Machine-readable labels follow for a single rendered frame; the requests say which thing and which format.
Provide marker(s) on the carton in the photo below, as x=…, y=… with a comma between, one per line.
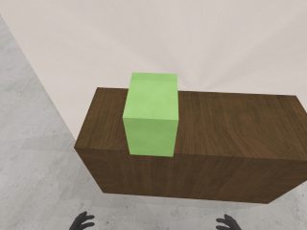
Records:
x=151, y=114

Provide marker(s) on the pedestal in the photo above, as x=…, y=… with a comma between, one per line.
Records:
x=236, y=147

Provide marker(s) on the right robot hand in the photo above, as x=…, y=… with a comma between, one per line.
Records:
x=229, y=221

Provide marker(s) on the left robot hand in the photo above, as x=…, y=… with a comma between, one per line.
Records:
x=82, y=217

